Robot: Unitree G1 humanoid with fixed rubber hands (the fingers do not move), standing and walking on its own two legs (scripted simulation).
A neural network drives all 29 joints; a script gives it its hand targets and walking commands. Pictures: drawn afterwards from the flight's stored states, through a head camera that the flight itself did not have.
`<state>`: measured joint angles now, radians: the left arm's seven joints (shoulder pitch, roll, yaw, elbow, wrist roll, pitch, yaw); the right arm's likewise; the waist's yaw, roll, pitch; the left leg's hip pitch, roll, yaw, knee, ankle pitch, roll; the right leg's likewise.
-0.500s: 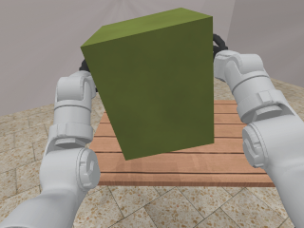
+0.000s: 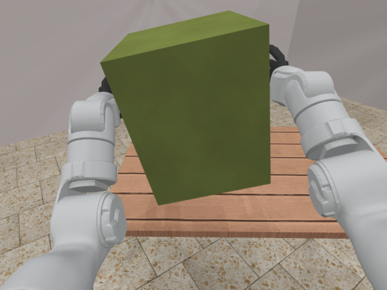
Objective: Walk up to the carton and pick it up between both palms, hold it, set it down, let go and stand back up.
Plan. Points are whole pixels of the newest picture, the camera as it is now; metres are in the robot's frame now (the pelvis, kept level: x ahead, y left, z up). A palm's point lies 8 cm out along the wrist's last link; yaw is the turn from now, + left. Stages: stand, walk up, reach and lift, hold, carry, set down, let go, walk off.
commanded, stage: hold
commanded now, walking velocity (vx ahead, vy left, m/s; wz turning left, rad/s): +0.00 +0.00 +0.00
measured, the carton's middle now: (195, 103) +0.41 +0.00 +0.28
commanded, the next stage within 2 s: none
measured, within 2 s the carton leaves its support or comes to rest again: neither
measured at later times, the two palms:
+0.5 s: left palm (110, 105) +0.37 +0.17 +0.29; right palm (276, 82) +0.37 -0.15 +0.33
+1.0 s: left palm (109, 105) +0.37 +0.17 +0.29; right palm (276, 81) +0.37 -0.15 +0.33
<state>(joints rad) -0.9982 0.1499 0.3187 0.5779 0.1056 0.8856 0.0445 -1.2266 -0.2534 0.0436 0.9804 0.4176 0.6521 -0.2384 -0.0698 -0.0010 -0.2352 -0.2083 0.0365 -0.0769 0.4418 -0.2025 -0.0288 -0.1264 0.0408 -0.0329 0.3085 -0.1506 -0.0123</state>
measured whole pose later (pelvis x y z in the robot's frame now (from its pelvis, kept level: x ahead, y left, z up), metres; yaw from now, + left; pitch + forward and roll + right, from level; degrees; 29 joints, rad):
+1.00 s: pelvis +0.00 +0.00 +0.00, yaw +0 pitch -2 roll -2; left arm -0.98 0.14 0.34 0.53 0.12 0.90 0.04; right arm -1.20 -0.25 0.04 0.94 0.43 0.67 -0.25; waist -0.07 0.00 -0.23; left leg -0.20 0.03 -0.09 0.44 -0.20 -0.03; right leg -0.12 0.05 -0.01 0.30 -0.15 -0.01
